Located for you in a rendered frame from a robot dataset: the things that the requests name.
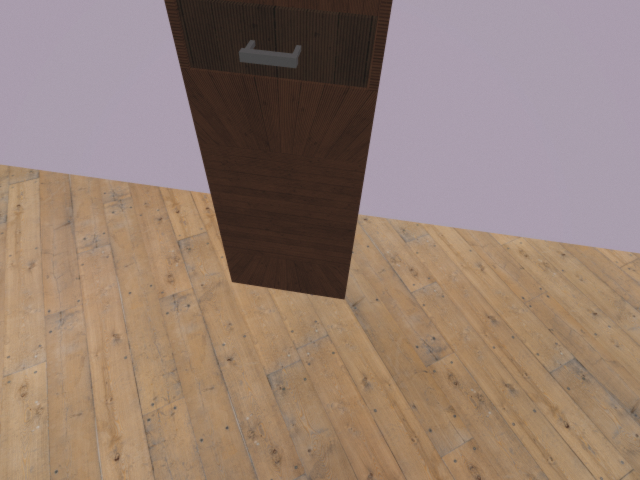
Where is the drawer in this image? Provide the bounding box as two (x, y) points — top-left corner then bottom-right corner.
(176, 0), (378, 88)

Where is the handle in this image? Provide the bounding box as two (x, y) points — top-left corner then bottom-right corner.
(239, 40), (301, 68)

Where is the cabinet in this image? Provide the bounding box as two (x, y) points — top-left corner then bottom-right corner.
(164, 0), (393, 300)

